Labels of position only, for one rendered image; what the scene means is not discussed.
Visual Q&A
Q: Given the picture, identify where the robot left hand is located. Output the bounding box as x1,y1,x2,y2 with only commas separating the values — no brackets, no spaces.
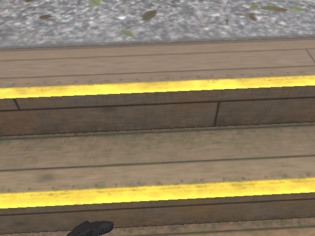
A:
67,220,114,236

